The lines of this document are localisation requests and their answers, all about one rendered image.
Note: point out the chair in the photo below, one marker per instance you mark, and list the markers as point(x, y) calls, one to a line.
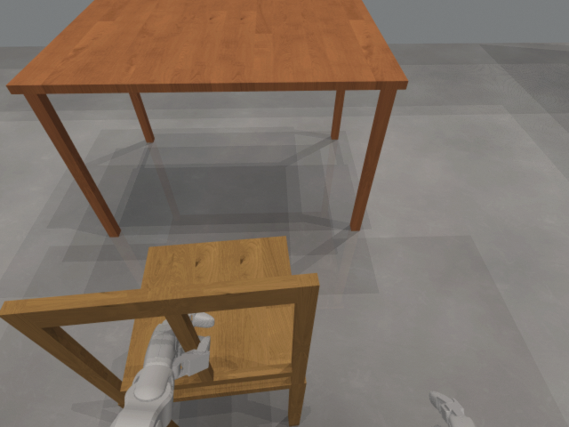
point(263, 320)

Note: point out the left robot hand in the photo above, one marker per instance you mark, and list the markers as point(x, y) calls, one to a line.
point(165, 349)

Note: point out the right robot hand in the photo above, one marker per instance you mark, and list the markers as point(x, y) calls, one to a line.
point(451, 410)

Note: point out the left robot forearm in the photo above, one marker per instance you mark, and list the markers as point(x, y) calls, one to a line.
point(149, 401)

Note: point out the table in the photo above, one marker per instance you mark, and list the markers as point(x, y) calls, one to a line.
point(191, 46)

